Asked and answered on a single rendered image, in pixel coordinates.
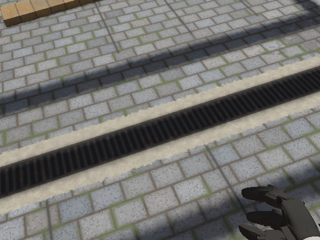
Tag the robot right hand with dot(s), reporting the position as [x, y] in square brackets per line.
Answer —
[294, 222]

